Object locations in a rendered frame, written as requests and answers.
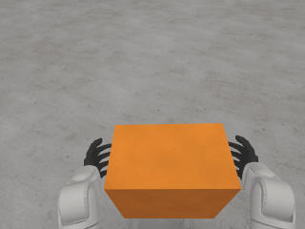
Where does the right robot forearm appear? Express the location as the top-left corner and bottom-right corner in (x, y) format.
(241, 162), (296, 229)

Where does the left robot forearm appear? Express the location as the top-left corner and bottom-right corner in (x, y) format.
(57, 165), (102, 229)

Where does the robot right hand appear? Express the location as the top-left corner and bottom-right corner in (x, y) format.
(228, 135), (258, 180)

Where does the robot left hand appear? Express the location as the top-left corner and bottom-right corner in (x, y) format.
(84, 137), (112, 178)

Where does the carton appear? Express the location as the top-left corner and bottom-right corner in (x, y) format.
(104, 123), (242, 219)

